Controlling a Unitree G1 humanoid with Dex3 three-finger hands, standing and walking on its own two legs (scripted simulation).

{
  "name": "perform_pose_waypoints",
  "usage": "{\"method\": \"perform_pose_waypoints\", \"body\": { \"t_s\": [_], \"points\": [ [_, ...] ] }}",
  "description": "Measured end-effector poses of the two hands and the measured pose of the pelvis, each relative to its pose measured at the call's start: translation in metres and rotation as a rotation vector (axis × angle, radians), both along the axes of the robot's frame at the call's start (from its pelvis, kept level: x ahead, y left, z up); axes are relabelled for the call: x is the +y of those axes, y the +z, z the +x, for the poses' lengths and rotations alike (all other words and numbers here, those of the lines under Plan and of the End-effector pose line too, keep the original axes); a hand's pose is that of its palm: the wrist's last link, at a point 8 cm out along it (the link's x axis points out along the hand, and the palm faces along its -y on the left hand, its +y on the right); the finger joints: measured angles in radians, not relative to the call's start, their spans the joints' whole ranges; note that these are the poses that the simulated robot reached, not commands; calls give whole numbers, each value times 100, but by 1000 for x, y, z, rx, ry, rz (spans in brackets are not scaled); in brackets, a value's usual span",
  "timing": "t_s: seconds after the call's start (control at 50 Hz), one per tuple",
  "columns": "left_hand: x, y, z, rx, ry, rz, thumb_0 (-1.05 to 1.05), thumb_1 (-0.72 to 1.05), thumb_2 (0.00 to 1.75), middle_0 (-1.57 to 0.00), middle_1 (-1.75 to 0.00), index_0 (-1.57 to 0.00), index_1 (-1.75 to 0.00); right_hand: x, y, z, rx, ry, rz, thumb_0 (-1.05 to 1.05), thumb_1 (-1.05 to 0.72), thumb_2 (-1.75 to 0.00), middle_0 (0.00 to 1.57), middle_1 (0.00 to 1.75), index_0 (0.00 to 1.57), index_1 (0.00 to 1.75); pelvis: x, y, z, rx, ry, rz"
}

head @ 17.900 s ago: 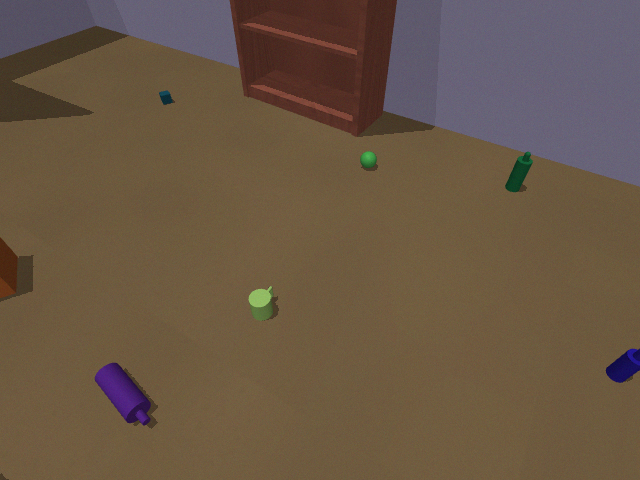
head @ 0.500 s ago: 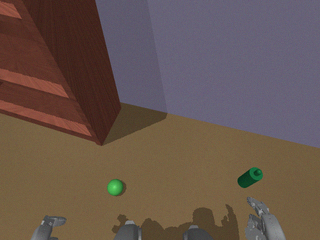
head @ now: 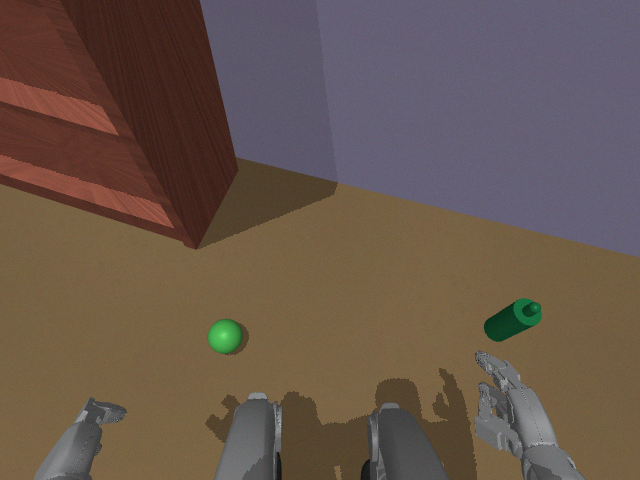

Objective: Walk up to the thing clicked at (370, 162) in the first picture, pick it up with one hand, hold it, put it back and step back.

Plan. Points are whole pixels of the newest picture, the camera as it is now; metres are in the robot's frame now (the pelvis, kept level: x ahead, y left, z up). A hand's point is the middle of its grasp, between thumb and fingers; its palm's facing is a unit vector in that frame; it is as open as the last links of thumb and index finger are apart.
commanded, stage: rise first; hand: left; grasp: from above
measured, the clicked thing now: (225, 336) +0.43 +0.24 -0.57
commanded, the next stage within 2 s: approach in 1.62 s
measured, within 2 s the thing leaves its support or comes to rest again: neither
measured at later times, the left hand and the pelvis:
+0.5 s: hand (163, 381) +0.29 +0.29 -0.32, palm faces -0.46 -0.28 -0.84, open 14.1 cm; pelvis -0.07 -0.01 -0.19, yaw -4 degrees
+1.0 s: hand (179, 361) +0.34 +0.29 -0.41, palm faces -0.45 -0.05 -0.89, open 14.2 cm; pelvis -0.08 +0.00 -0.25, yaw -6 degrees
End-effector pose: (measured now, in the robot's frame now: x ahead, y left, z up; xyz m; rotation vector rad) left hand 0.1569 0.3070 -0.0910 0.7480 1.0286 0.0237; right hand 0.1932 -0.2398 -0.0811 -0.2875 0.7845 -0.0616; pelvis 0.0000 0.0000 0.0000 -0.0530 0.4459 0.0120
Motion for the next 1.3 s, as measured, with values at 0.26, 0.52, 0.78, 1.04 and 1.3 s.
{"method": "perform_pose_waypoints", "body": {
  "t_s": [0.26,0.52,0.78,1.04,1.3],
  "points": [
    [2,-110,87,-167,-369,223,0,-53,100,-7,-106,-7,-107,-28,-136,-41,110,-18,-43,1,-88,-90,20,30,20,30,-5,-115,-39,130,-30,-3],
    [-3,-181,141,-200,-557,356,0,-53,104,-6,-106,-6,-107,-41,-241,-146,400,-111,-38,1,-87,-90,20,29,20,30,-9,-195,-70,140,-62,-14],
    [-8,-229,162,-243,-726,408,0,-53,103,-7,-104,-7,-104,-47,-263,-191,511,-144,-94,0,-89,-90,20,29,20,30,-4,-236,-78,112,-74,-42],
    [-14,-260,188,-261,-788,486,0,-54,103,-7,-101,-7,-101,-41,-283,-183,533,-117,-104,0,-90,-90,20,29,20,30,-1,-257,-74,123,-79,-54],
    [-23,-280,200,-259,-803,478,0,-53,101,-8,-102,-8,-102,-40,-299,-190,578,-104,-86,0,-91,-91,20,29,20,30,-5,-269,-70,125,-94,-50]
  ]
}}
